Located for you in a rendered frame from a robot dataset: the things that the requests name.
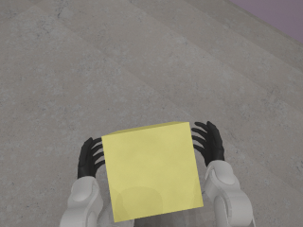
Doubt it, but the right robot forearm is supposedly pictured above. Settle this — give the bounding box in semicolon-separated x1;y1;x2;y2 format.
204;160;256;227

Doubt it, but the right robot hand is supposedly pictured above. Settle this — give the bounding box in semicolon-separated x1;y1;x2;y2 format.
191;121;225;167

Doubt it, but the left robot forearm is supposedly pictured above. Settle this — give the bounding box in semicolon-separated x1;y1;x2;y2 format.
59;176;103;227

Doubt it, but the robot left thigh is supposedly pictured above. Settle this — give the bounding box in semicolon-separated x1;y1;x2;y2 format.
97;202;132;227

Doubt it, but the left robot hand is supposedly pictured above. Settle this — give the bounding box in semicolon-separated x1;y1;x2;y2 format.
77;137;106;179

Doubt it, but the carton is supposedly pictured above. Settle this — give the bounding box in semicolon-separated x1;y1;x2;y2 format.
101;121;204;222

